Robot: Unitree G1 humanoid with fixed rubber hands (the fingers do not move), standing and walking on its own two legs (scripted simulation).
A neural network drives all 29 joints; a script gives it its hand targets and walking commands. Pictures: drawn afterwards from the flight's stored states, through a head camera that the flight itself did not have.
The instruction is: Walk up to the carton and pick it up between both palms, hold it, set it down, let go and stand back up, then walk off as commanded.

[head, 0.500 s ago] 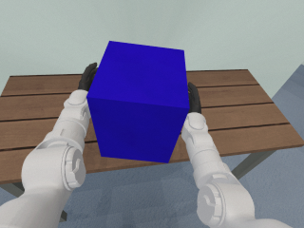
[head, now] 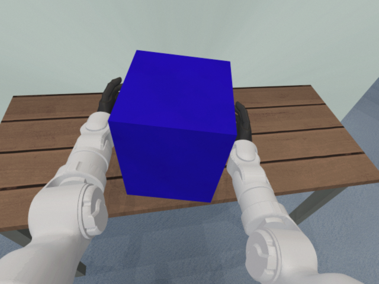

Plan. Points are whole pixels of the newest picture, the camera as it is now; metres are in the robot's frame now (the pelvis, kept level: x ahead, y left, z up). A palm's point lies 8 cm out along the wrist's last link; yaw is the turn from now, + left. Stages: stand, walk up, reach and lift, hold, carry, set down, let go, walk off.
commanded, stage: reach and lift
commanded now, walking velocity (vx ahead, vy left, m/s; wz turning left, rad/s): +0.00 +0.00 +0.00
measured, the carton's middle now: (175, 131) +0.42 -0.01 +0.08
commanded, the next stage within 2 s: none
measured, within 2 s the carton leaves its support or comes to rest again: leaves its support in 0.26 s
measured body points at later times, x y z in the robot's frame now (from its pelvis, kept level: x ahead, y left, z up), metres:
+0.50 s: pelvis +0.00 +0.00 +0.00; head +0.02 +0.03 +0.45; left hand +0.47 +0.13 +0.14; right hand +0.39 -0.16 +0.11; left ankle -0.04 +0.09 -0.74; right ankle +0.02 -0.15 -0.74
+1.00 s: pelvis -0.02 -0.01 +0.00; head -0.01 +0.02 +0.45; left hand +0.44 +0.13 +0.17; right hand +0.38 -0.16 +0.12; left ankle -0.04 +0.09 -0.74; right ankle +0.02 -0.15 -0.74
